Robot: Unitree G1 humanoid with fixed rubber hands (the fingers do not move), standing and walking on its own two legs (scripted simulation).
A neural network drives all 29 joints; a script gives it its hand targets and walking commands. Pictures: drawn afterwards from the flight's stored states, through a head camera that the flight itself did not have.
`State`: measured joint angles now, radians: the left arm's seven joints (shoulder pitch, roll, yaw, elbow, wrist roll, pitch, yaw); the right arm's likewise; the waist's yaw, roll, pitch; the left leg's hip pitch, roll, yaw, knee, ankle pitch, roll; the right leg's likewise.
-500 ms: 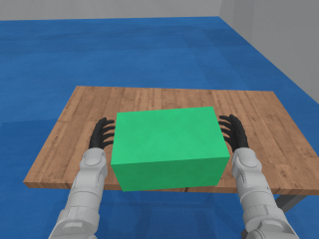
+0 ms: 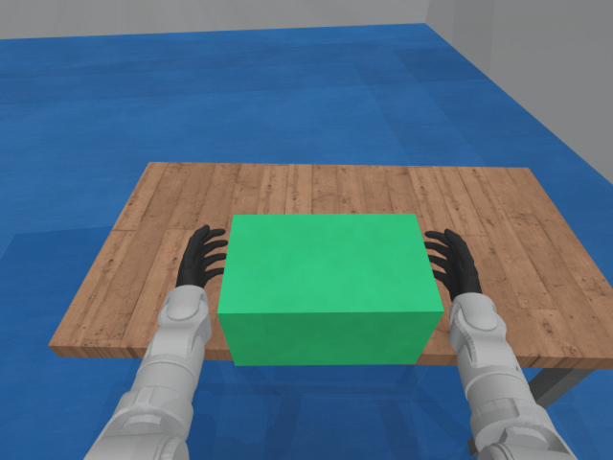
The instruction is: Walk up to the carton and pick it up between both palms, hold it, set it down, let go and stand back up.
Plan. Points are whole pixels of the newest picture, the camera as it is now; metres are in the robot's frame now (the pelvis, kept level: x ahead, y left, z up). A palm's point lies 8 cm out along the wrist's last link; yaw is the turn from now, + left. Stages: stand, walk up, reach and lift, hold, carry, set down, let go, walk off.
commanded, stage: set down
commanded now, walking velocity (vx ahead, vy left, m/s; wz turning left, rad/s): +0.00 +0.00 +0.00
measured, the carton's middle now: (324, 290) +0.39 -0.04 +0.00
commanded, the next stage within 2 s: none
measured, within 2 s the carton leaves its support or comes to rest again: neither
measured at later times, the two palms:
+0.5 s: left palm (195, 273) +0.40 +0.15 +0.06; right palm (458, 280) +0.36 -0.23 +0.05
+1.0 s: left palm (173, 279) +0.38 +0.18 +0.06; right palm (504, 282) +0.35 -0.29 +0.06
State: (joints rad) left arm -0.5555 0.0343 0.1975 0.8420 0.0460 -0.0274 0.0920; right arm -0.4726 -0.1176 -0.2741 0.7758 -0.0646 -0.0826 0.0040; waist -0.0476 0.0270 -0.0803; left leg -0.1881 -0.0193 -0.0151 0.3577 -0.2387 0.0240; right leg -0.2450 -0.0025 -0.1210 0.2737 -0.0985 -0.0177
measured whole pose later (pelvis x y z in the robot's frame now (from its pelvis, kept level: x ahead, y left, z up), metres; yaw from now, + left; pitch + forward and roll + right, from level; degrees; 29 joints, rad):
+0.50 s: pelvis +0.00 +0.00 -0.01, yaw -2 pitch +10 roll -1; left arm -0.67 0.14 0.04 1.05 -0.12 -0.18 0.10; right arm -0.61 -0.22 -0.07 1.00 0.17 -0.16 -0.03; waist -0.02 0.04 -0.15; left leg -0.36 0.01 0.01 0.48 -0.29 0.01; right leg -0.42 0.02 -0.10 0.37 -0.12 -0.03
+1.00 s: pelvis -0.03 -0.02 -0.03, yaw -2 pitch +15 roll +0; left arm -0.74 0.33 -0.11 1.07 -0.36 -0.08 0.05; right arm -0.69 -0.40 0.06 1.01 0.41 -0.07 0.03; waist -0.03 0.02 -0.24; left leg -0.60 0.00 0.01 0.66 -0.32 0.00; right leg -0.67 0.01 -0.10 0.58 -0.17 -0.05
